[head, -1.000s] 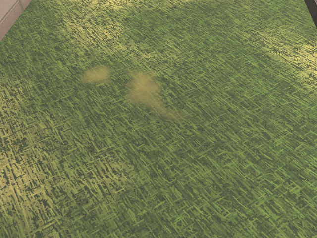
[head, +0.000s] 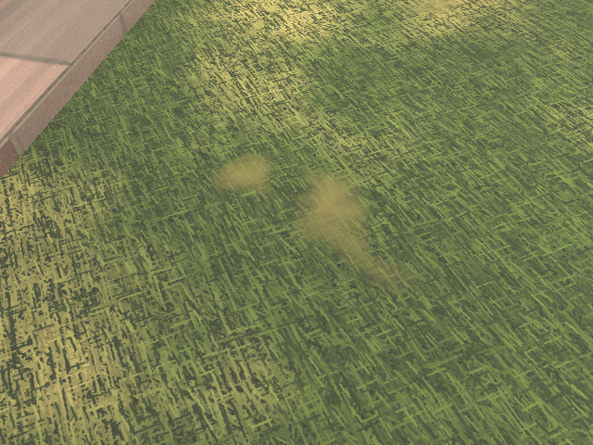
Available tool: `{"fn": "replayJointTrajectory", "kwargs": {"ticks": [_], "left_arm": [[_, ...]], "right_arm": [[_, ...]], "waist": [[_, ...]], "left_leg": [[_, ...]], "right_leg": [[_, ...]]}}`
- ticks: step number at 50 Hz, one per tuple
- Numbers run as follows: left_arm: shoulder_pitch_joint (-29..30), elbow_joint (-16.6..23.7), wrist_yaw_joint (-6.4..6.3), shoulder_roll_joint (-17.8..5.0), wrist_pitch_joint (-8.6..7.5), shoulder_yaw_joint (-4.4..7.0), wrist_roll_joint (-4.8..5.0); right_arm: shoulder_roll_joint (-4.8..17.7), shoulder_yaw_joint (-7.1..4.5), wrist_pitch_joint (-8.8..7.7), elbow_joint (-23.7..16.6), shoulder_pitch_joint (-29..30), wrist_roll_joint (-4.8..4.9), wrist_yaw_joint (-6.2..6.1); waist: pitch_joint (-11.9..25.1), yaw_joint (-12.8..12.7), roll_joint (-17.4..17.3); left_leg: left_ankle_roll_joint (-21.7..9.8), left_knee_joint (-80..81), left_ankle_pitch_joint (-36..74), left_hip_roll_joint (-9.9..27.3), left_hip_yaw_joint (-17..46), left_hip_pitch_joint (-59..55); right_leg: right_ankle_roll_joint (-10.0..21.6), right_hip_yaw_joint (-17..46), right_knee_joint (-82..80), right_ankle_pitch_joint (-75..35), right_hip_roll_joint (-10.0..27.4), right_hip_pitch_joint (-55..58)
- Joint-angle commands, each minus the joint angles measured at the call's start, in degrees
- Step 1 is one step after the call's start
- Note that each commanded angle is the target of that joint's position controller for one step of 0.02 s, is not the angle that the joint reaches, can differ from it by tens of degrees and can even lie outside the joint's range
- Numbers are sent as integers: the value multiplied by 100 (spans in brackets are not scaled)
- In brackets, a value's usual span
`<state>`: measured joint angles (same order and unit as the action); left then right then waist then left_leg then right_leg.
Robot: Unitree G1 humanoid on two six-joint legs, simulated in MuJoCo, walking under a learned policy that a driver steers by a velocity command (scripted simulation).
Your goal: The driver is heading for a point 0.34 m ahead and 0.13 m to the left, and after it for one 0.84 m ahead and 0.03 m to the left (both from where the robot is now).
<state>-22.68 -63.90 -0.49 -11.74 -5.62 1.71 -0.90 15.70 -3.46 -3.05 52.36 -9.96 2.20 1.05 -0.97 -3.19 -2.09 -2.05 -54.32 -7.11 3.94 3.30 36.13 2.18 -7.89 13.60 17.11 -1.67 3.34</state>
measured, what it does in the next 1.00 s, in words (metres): walks ahead: left foot, then right foot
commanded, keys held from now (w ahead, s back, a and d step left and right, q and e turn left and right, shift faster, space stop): w+q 0.22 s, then q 0.26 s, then e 0.52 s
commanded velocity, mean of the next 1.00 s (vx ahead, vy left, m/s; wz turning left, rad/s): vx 0.21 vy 0.00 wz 0.18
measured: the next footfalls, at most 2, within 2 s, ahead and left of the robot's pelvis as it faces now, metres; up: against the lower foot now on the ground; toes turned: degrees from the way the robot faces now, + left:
left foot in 0.22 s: +0.29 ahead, +0.13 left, +0.00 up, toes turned +10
right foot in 0.68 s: +0.49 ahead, -0.02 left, +0.00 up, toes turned +19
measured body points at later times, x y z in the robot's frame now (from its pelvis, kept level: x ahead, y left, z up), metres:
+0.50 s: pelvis +0.24 +0.06 +0.00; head +0.28 +0.09 +0.45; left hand +0.35 +0.38 -0.10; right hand +0.41 -0.18 -0.11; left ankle +0.25 +0.12 -0.74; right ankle +0.41 -0.09 -0.67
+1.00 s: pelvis +0.34 +0.08 -0.01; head +0.38 +0.10 +0.44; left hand +0.42 +0.39 -0.12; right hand +0.51 -0.17 -0.12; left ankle +0.32 +0.20 -0.74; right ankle +0.45 -0.03 -0.74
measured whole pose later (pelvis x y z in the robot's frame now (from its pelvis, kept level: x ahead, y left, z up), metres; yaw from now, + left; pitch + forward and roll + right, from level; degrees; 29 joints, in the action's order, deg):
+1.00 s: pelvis +0.34 +0.08 -0.01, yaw +9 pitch +2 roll +0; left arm -9.0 -44.5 -2.4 -16.9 1.8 4.7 1.0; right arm 16.0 -3.4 0.3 46.3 -8.4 0.8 -2.0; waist -2.3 -1.2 1.2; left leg 1.8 -33.1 -19.0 -2.9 4.5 18.1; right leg -1.3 10.3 25.5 4.9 -3.3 -22.9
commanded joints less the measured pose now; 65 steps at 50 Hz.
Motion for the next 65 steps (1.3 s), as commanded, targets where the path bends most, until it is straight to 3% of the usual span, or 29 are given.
{"fn": "replayJointTrajectory", "kwargs": {"ticks": [1,6,8,10,11,12,13,14,15,16,19,22,26,31,33,34,35,37,39,41,45,50,51,52,53,54,56,60,65], "left_arm": [[147,333,-107,-976,-43,124,0],[-120,324,-124,-1142,56,181,116],[34,452,-167,-1315,140,242,109],[262,643,-198,-1408,231,276,85],[203,784,-172,-1267,176,219,23],[-227,1099,-38,-424,-22,0,36],[431,1256,64,-952,-297,112,196],[831,1474,59,-1160,-372,178,372],[818,1443,-9,-1095,-362,186,302],[712,1389,-83,-1190,-269,271,189],[628,1569,-144,-1013,20,306,33],[1044,1848,-219,-875,145,273,-53],[1570,2008,-151,-809,202,203,38],[1919,2053,33,-897,90,171,25],[1747,2029,61,-1008,20,204,-4],[1697,2045,44,-1274,-4,259,-45],[1759,2110,28,-1658,16,335,-69],[1316,2040,12,-1165,206,268,57],[984,1993,20,-1218,298,268,61],[1358,2151,-37,-1559,319,411,110],[1672,2288,-171,-1374,597,463,138],[1672,2397,-254,-1342,740,514,253],[1534,2420,-252,-1126,751,454,228],[1630,2670,-202,-840,679,395,220],[1580,2610,-192,-1277,591,523,125],[1292,2428,-178,-1488,603,624,169],[864,2148,-235,-1324,731,620,136],[1309,2479,-188,-1056,765,498,230],[1657,2876,-44,-902,779,365,212]], "right_arm": [[-57,105,-53,-735,1045,-49,83],[49,101,-34,-1145,1489,-57,270],[300,-33,-8,-1145,1062,-58,325],[838,-352,54,-784,-475,-32,286],[1247,-519,145,-628,-1246,-30,136],[1618,-532,119,-876,-833,-92,82],[1171,-390,60,-878,-832,-174,84],[921,-315,-37,-936,-478,-247,72],[765,-277,-122,-1001,-56,-209,120],[622,-238,-148,-1074,234,-178,121],[733,-234,-133,-1117,273,-229,64],[966,-307,-46,-1099,72,-215,-73],[867,-271,174,-1075,-120,-115,-242],[509,-56,148,-808,-290,-329,-248],[545,-27,107,-730,-224,-302,-230],[599,-39,75,-680,-475,-315,-236],[677,-76,28,-660,-969,-389,-244],[704,-73,90,-679,-700,-354,-337],[692,-104,308,-906,-156,-222,-365],[667,-138,442,-927,-120,-184,-373],[344,-80,372,-814,-207,-152,-391],[548,-173,272,-652,-727,-149,-274],[932,-277,280,-673,-893,-247,-297],[1513,-410,313,-788,-581,-456,-300],[1194,-311,258,-1003,-220,-641,-316],[877,-216,207,-1137,221,-575,-356],[675,-154,145,-1217,523,-314,-377],[676,-124,225,-1070,-32,-307,-461],[1024,-254,328,-1024,-248,-283,-467]], "waist": [[-709,-68,569],[-723,57,569],[-243,443,824],[644,1283,805],[1089,1513,95],[1743,739,-1328],[1918,1076,-667],[1137,883,-425],[574,534,322],[451,322,467],[321,63,295],[474,116,-2],[790,376,-253],[667,548,-342],[601,352,-294],[662,406,-66],[892,778,476],[1313,389,1170],[1067,120,1305],[772,279,847],[748,373,1149],[815,603,1192],[766,577,527],[446,375,-1294],[364,395,-1024],[290,142,-546],[199,59,-337],[118,414,-532],[250,644,-657]], "left_leg": [[68,973,675,70,-363,397],[-318,1757,465,-158,-823,-20],[-557,1658,39,-516,-1093,-764],[-912,1923,13,-864,-1018,-2873],[-1200,2242,-581,-126,351,-4437],[-2471,3291,-1057,1538,4035,-5916],[-2339,3904,-561,1590,4370,-5664],[-2031,3804,497,1397,3289,-4900],[-1807,3770,1709,1066,2377,-3872],[-1599,3728,2279,836,1738,-3222],[-1545,3825,3220,510,1134,-2037],[-1435,3646,3691,247,860,-1891],[-968,3427,2851,135,794,-2248],[-943,3193,2468,491,967,-2659],[-783,2788,2462,449,950,-2780],[-549,2500,2116,168,835,-2769],[-320,2086,1249,-282,621,-2419],[237,1038,-1106,-823,-10,-1592],[350,-280,-3307,-894,153,-768],[393,-676,-2740,-694,326,-584],[529,967,-1854,-828,-24,-1452],[236,3084,-539,-742,-136,-2802],[-96,3583,-822,173,661,-3348],[-955,4173,-806,1525,2401,-2985],[-1389,4222,-373,1971,2714,-2517],[-1220,4055,21,1673,2097,-2445],[-801,3803,452,1132,1156,-2732],[-972,3682,1598,986,367,-3269],[-1126,3649,1899,1301,111,-3717]], "right_leg": [[533,358,-823,-2200,1420,-548],[444,-192,-298,-3938,1692,72],[339,-374,656,-6035,1771,338],[166,-433,2769,-6316,1604,-324],[-40,-431,4592,-4096,1232,-1733],[-392,249,6993,1261,-209,-3996],[-220,1482,7403,1378,-20,-4418],[-91,1435,7173,982,247,-4564],[-131,1369,6662,668,497,-4287],[-191,1320,6177,553,700,-3911],[-445,1209,5344,343,724,-3216],[-667,1091,4242,-304,473,-3303],[-703,1119,2898,-1505,348,-3165],[-429,1150,2014,-1509,434,-2724],[-126,1067,1280,-1720,353,-2285],[77,1354,1091,-3203,559,-1855],[471,1869,1456,-4800,990,-1185],[1488,3022,1223,-4567,1737,-559],[1681,4023,629,-3135,2083,-552],[1295,3649,475,-2160,1776,-1078],[814,2948,328,-1345,1000,-1755],[461,3018,540,-360,690,-2340],[137,2643,1339,547,326,-3096],[-145,1560,2776,1383,-608,-4086],[-307,1819,4020,1609,-220,-4059],[-317,1847,4641,1274,-188,-3960],[-493,1727,5206,633,-120,-4129],[-832,1321,5172,213,53,-4412],[-924,972,3972,333,392,-3990]]}}
Keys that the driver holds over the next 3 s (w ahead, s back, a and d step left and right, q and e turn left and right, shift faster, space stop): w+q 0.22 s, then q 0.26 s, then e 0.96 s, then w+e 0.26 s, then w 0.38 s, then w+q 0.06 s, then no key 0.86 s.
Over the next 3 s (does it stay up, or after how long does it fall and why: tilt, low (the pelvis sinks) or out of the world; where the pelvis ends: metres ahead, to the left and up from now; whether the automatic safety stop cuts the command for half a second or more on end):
stays up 0.80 -0.05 -0.01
